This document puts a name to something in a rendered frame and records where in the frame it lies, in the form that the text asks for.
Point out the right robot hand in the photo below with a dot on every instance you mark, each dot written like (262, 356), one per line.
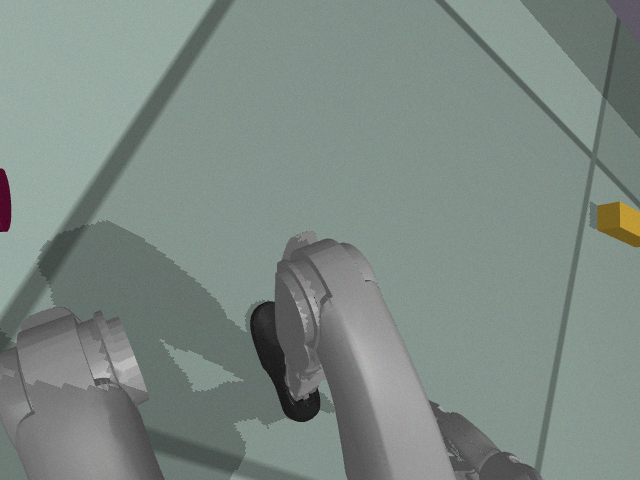
(464, 440)

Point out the right robot foot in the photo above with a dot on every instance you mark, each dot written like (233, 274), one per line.
(263, 331)

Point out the right robot arm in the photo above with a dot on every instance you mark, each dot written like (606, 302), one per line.
(506, 466)

